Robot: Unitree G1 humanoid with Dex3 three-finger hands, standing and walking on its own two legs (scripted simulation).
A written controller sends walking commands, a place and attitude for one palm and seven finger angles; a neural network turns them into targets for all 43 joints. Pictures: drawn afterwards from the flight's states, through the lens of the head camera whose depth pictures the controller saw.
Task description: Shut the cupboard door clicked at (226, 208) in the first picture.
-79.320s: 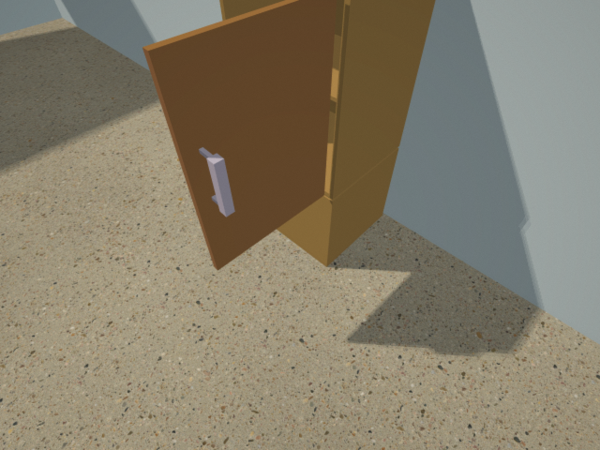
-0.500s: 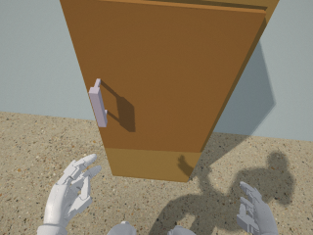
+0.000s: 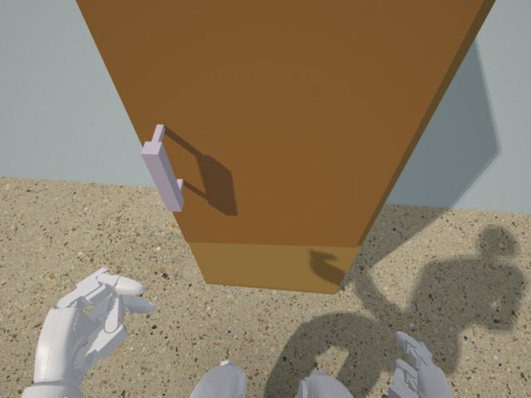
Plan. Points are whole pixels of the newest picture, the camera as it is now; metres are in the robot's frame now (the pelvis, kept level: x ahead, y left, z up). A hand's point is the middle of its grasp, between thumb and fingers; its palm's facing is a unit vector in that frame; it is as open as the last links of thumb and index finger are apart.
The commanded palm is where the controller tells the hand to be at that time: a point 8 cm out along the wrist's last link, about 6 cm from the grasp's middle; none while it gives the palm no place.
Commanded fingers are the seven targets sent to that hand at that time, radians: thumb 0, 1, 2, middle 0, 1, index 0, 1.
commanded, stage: raise the hand and make a fist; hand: left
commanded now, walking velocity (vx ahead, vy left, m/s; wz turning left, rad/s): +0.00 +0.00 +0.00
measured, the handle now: (168, 170) +0.45 +0.19 +0.06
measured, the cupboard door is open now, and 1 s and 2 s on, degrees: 3 3 3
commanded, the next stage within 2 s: bring the fist close to the handle in 1.04 s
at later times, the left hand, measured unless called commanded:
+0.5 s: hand (112, 337) +0.19 +0.21 +0.04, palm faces -0.01 -1.00 -0.01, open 3.1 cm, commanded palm +0.17 +0.27 +0.06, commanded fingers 0.00 0.90 0.90 -1.30 -1.50 -1.30 -1.50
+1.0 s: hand (104, 310) +0.22 +0.21 +0.07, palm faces +0.04 -1.00 -0.04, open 3.1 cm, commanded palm +0.19 +0.26 +0.06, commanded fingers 0.00 0.90 0.90 -1.30 -1.50 -1.30 -1.50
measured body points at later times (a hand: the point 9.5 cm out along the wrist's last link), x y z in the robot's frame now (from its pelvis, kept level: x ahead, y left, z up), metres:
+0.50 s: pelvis -0.02 +0.03 +0.00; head +0.04 +0.04 +0.45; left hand +0.19 +0.26 +0.05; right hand +0.18 -0.19 -0.06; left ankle +0.02 +0.10 -0.65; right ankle +0.01 -0.08 -0.65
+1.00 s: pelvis -0.01 +0.02 +0.00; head +0.05 +0.03 +0.45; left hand +0.21 +0.27 +0.08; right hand +0.17 -0.22 -0.07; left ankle +0.02 +0.10 -0.65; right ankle +0.01 -0.08 -0.65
